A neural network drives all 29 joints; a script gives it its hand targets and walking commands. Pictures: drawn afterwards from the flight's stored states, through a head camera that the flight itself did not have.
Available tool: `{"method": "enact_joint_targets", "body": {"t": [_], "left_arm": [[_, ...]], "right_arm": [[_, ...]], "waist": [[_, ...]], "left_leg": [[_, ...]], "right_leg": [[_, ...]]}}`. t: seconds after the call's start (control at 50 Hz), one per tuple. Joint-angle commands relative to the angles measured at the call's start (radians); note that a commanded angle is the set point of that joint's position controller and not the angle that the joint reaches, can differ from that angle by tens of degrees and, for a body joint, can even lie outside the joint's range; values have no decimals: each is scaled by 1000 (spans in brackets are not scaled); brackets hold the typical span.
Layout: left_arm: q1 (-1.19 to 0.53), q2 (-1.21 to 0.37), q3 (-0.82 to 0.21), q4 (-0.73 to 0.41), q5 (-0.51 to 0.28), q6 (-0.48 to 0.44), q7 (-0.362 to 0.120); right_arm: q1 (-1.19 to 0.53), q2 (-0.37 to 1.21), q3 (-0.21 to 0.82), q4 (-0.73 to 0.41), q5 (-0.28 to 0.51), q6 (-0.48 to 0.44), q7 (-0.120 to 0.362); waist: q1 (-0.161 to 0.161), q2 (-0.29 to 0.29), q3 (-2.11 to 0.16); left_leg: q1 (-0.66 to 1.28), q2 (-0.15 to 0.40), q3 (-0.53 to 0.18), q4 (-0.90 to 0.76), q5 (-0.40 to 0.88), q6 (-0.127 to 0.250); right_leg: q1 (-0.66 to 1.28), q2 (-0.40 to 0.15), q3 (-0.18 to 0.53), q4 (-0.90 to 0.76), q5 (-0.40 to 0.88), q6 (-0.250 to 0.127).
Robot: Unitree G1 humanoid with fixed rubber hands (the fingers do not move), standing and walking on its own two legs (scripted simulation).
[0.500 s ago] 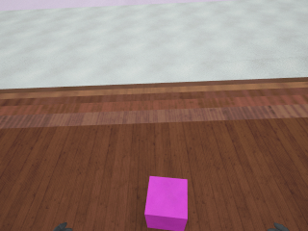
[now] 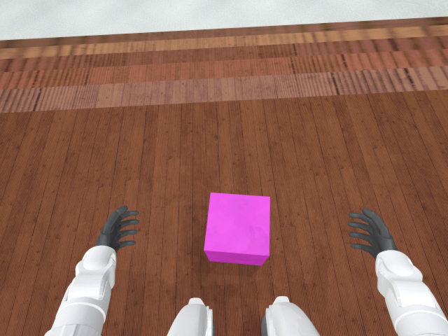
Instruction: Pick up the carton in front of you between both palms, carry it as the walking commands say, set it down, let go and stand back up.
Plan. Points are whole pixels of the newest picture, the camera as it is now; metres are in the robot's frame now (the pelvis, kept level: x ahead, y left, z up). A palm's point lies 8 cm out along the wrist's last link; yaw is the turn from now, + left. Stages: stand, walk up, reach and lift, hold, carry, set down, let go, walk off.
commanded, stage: reach and lift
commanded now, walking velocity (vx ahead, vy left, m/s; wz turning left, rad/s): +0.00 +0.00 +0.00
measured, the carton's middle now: (237, 231) +0.43 -0.01 -0.59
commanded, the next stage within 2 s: none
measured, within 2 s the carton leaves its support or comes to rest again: neither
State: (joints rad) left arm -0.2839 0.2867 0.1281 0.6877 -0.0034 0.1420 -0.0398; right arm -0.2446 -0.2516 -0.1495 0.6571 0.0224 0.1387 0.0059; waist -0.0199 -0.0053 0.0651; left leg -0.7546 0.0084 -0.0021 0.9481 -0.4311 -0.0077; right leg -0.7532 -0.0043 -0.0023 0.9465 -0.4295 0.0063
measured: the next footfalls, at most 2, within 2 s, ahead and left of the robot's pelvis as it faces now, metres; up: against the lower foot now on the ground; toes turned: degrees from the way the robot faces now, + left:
none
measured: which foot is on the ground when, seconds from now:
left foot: down 0.00-1.00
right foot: down 0.00-1.00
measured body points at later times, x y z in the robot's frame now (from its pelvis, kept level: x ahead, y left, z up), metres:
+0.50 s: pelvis -0.08 +0.01 -0.08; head +0.21 +0.01 +0.26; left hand +0.48 +0.19 -0.16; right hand +0.43 -0.21 -0.16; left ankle +0.02 +0.12 -0.68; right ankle +0.02 -0.12 -0.68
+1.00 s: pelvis -0.07 +0.00 -0.23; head +0.28 +0.01 +0.06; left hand +0.46 +0.18 -0.39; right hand +0.43 -0.21 -0.39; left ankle +0.02 +0.12 -0.68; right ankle +0.02 -0.12 -0.68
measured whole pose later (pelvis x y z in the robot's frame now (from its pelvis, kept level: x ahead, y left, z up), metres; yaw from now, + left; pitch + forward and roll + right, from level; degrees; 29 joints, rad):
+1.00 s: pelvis -0.07 +0.00 -0.23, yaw -1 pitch +52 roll -2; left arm -1.17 0.34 0.15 0.95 -0.10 0.06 0.07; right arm -1.07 -0.23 -0.25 0.86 0.12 0.05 -0.11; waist -0.04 0.00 -0.03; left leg -2.13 0.00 -0.02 1.75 -0.53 -0.01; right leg -2.12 0.00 0.00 1.74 -0.52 0.02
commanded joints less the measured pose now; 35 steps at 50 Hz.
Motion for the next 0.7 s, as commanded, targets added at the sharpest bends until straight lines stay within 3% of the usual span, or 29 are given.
{"method": "enact_joint_targets", "body": {"t": [0.0,0.14,0.28,0.36,0.44,0.54,0.68], "left_arm": [[-166,122,31,-41,-24,-32,11],[-512,144,49,5,-46,-26,27],[-935,175,71,142,-55,21,23],[-1140,188,93,238,-37,47,15],[-1223,189,134,285,15,47,12],[-1210,148,181,270,84,10,19],[-1100,52,202,256,107,-64,42]], "right_arm": [[-146,-104,-33,-45,27,-31,-23],[-454,-111,-71,-27,48,-32,-55],[-864,-107,-104,59,60,22,-71],[-1050,-96,-144,124,44,55,-79],[-1107,-83,-201,151,-11,57,-87],[-1076,-50,-260,116,-65,9,-80],[-977,3,-286,147,-91,-82,-63]], "waist": [[-5,5,-564],[-14,32,-783],[-24,38,-821],[-36,39,-887],[-51,50,-1004],[-51,67,-1084],[-40,74,-1034]], "left_leg": [[95,-57,-19,15,599,-25],[9,-50,-18,65,522,-15],[-184,-48,4,44,141,-15],[-253,-55,11,66,55,-15],[-250,-69,14,85,97,-19],[-209,-79,5,119,284,-20],[-399,-73,-18,303,484,-22]], "right_leg": [[116,51,34,18,668,42],[-93,54,8,50,514,42],[-253,47,-23,42,155,42],[-302,53,-41,68,72,45],[-316,61,-53,85,105,49],[-375,75,-60,111,256,47],[-644,77,-44,275,408,49]]}}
